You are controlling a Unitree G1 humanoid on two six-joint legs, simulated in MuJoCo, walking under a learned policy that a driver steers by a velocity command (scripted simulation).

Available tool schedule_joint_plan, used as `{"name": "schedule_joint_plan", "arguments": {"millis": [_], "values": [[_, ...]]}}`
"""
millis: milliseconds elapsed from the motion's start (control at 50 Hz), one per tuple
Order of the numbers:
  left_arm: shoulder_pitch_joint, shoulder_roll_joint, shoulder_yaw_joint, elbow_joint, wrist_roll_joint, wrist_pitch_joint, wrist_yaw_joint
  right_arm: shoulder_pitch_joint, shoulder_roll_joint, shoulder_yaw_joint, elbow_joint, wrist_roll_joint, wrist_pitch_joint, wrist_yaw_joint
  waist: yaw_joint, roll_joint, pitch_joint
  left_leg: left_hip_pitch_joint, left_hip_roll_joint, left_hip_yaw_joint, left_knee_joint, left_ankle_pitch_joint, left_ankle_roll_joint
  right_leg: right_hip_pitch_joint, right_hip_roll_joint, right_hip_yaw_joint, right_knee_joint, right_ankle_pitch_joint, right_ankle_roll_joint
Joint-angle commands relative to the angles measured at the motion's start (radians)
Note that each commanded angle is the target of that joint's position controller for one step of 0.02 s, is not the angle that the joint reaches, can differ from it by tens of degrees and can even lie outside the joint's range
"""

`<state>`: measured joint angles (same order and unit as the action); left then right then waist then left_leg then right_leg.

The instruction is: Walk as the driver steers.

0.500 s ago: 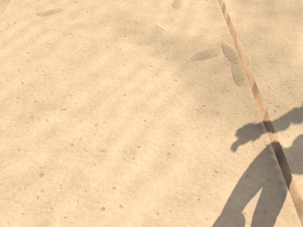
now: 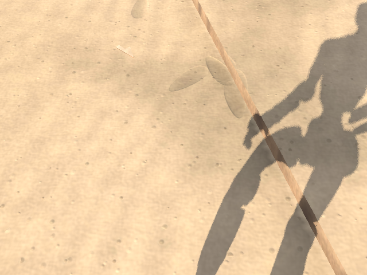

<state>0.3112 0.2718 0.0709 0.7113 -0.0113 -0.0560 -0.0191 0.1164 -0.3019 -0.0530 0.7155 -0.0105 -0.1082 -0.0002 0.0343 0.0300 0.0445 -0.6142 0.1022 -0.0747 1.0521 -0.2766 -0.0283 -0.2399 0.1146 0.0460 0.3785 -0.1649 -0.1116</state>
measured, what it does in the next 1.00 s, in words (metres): walks ahead: left foot, then right foot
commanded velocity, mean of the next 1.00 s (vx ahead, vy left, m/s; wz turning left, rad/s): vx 0.50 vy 0.00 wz -0.29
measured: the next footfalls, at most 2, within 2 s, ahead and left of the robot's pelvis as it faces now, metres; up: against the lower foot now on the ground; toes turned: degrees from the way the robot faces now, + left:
left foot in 0.26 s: +0.34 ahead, +0.14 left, +0.00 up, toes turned -13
right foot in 0.74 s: +0.52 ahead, -0.18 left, +0.00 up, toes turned -21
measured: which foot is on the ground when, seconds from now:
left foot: up 0.00-0.24, down 0.26-0.74, up 0.76-1.00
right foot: down 0.00-0.28, up 0.30-0.72, down 0.74-1.00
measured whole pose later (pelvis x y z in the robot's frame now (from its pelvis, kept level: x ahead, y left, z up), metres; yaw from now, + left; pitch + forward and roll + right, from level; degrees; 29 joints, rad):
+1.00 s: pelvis +0.52 -0.09 +0.00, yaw -15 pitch +0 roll -1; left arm 0.35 0.24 0.04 0.80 0.03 -0.08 0.00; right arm 0.26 -0.28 -0.05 0.86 -0.03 -0.01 0.05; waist 0.01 0.05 0.03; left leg -0.57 0.06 -0.02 1.02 -0.22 0.02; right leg -0.12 0.02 -0.12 0.29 -0.19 -0.05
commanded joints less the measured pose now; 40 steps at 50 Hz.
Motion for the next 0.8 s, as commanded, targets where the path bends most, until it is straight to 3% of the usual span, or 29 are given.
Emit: {"name": "schedule_joint_plan", "arguments": {"millis": [20,80,140,200,240,260,280,300,320,340,360,380,420,460,540,600,660,680,700,720,740,760,780,800], "values": [[-0.030,0.169,0.044,-0.077,-0.005,-0.017,0.024,-0.018,-0.055,-0.011,-0.063,-0.009,0.006,-0.004,-0.029,-0.062,-0.056,-0.007,-0.016,0.026,-0.182,0.163,-0.038,0.000,-0.224,0.210,-0.151,0.289,-0.170],[0.011,0.174,0.044,-0.064,-0.010,-0.005,0.032,-0.128,-0.034,0.000,-0.087,0.001,-0.001,0.007,0.020,-0.105,-0.050,0.072,-0.073,0.039,-0.413,0.341,-0.040,-0.026,-0.183,0.187,-0.123,0.177,-0.118],[0.057,0.176,0.045,-0.046,-0.016,0.003,0.033,-0.186,-0.060,-0.007,-0.110,0.015,-0.012,0.020,0.044,-0.125,-0.048,0.100,-0.098,0.018,-0.508,0.352,-0.027,0.027,-0.215,0.264,-0.076,0.103,-0.105],[0.054,0.170,0.046,-0.043,-0.015,0.012,0.039,-0.163,-0.099,-0.026,-0.112,0.019,-0.027,0.028,0.018,-0.154,-0.052,0.138,-0.105,-0.005,-0.564,0.246,0.010,0.110,-0.252,0.360,0.008,0.087,-0.085],[0.020,0.145,0.038,-0.055,-0.010,0.016,0.039,-0.028,-0.126,-0.047,-0.080,0.015,-0.037,0.022,-0.059,-0.168,-0.101,0.326,-0.108,0.020,-0.622,0.226,0.056,0.096,-0.211,0.357,0.126,0.175,-0.047],[0.007,0.092,0.018,-0.074,-0.001,0.013,0.034,0.108,-0.169,-0.063,-0.066,-0.004,-0.043,0.014,-0.124,-0.115,-0.222,0.565,0.012,-0.080,-0.595,0.207,0.116,0.005,-0.158,0.297,0.347,0.134,-0.010],[0.123,0.032,-0.002,-0.095,-0.018,0.005,0.035,0.245,-0.252,-0.085,-0.044,-0.021,-0.032,0.009,-0.110,0.140,-0.383,0.956,0.245,-0.471,-0.625,0.035,0.271,-0.339,-0.015,0.153,0.705,-0.167,0.071],[0.159,0.083,-0.003,-0.097,-0.027,-0.001,0.036,0.264,-0.205,-0.076,-0.030,0.004,-0.023,0.018,-0.102,0.276,-0.392,0.996,0.331,-0.744,-0.727,-0.185,0.307,-0.524,-0.047,0.144,0.886,-0.427,0.087],[0.085,0.164,0.018,-0.089,-0.031,0.004,0.035,0.215,-0.127,-0.055,-0.044,0.013,-0.015,0.013,-0.120,0.151,-0.250,0.877,0.298,-0.623,-0.750,-0.272,0.265,-0.583,-0.103,0.151,0.966,-0.341,0.096],[0.006,0.176,0.022,-0.104,-0.019,0.011,0.035,0.163,-0.099,-0.045,-0.052,0.009,-0.005,0.009,-0.115,0.071,-0.152,0.740,0.256,-0.467,-0.758,-0.176,0.229,-0.569,-0.140,0.106,0.964,-0.264,0.100],[-0.039,0.164,0.024,-0.118,-0.006,0.012,0.032,0.124,-0.079,-0.036,-0.046,0.002,0.001,0.008,-0.095,0.040,-0.082,0.618,0.212,-0.360,-0.785,-0.063,0.218,-0.542,-0.169,0.096,0.918,-0.209,0.100],[-0.045,0.143,0.025,-0.121,-0.005,0.014,0.027,0.109,-0.061,-0.028,-0.037,-0.004,-0.001,0.008,-0.070,0.057,-0.053,0.539,0.175,-0.285,-0.811,0.014,0.210,-0.498,-0.195,0.096,0.877,-0.174,0.096],[-0.020,0.092,0.014,-0.114,-0.014,0.021,0.021,0.107,-0.055,-0.027,-0.016,-0.001,-0.008,0.013,-0.046,0.083,-0.041,0.463,0.135,-0.183,-0.857,0.098,0.219,-0.438,-0.205,0.075,0.817,-0.156,0.095],[-0.049,0.067,0.003,-0.123,-0.008,0.023,0.021,0.121,-0.083,-0.035,0.009,0.005,-0.016,0.016,-0.042,0.064,-0.028,0.455,0.141,-0.124,-0.887,0.192,0.245,-0.454,-0.207,0.068,0.724,-0.124,0.103],[-0.151,0.046,-0.016,-0.139,0.004,0.003,0.006,0.132,-0.124,-0.043,0.042,0.019,-0.007,0.014,-0.064,0.034,-0.027,0.490,0.122,-0.009,-0.903,0.308,0.241,-0.435,-0.219,0.018,0.464,0.062,0.110],[-0.256,0.038,-0.024,-0.159,-0.003,-0.012,-0.009,0.183,-0.152,-0.045,0.070,0.033,0.005,0.013,-0.108,0.036,-0.011,0.499,0.110,0.042,-0.893,0.305,0.218,-0.363,-0.195,-0.039,0.302,0.146,0.108],[-0.314,0.059,-0.019,-0.187,-0.012,-0.016,-0.019,0.230,-0.175,-0.049,0.102,0.043,0.021,0.013,-0.115,0.052,0.006,0.578,0.154,0.027,-0.863,0.328,0.204,-0.346,-0.177,-0.049,0.215,0.094,0.081],[-0.291,0.055,-0.025,-0.175,0.082,0.008,-0.030,0.284,-0.120,-0.031,0.135,-0.027,0.029,0.021,-0.102,0.063,0.001,0.574,0.130,0.074,-0.836,0.396,0.158,-0.255,-0.149,-0.112,0.184,0.060,0.062],[-0.246,0.057,-0.019,-0.159,0.089,0.014,-0.029,0.294,-0.127,-0.032,0.143,-0.027,0.035,0.023,-0.088,0.095,-0.015,0.560,0.119,0.085,-0.767,0.528,0.141,-0.153,-0.114,-0.129,0.166,0.026,0.048],[-0.124,0.077,-0.008,-0.118,0.090,0.011,-0.020,0.286,-0.144,-0.033,0.147,-0.020,0.037,0.021,-0.016,0.075,-0.067,0.555,0.089,0.124,-0.616,0.668,0.121,-0.011,-0.084,-0.133,0.116,0.015,0.026],[0.034,0.113,0.007,-0.066,0.102,0.001,-0.010,0.288,-0.123,-0.024,0.143,-0.016,0.037,0.019,0.052,0.035,-0.166,0.474,0.048,0.159,-0.411,0.615,0.101,0.198,-0.106,-0.107,0.118,0.008,0.002],[0.182,0.219,0.028,-0.059,0.114,-0.005,0.005,0.307,-0.036,0.002,0.089,-0.005,0.037,0.023,0.099,-0.163,-0.330,0.236,-0.020,0.197,-0.065,0.217,0.062,0.473,-0.405,0.244,0.091,-0.058,-0.065],[0.192,0.299,0.048,-0.052,0.076,0.004,0.013,0.358,-0.039,-0.003,0.076,-0.001,0.042,0.022,0.075,-0.328,-0.417,0.038,-0.150,0.109,0.159,-0.291,0.055,0.539,-0.568,0.619,-0.057,0.014,-0.150],[0.124,0.234,0.036,-0.048,0.053,0.007,0.015,0.274,-0.108,-0.022,0.086,-0.012,0.057,0.015,0.069,-0.168,-0.285,-0.027,-0.092,0.008,0.212,-0.223,0.074,0.438,-0.506,0.495,-0.052,-0.006,-0.123]]}}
